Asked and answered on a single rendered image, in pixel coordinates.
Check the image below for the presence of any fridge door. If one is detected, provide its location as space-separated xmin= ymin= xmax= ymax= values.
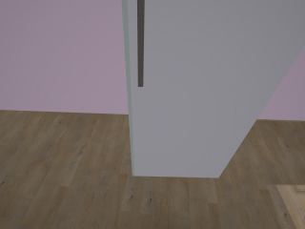
xmin=127 ymin=0 xmax=305 ymax=178

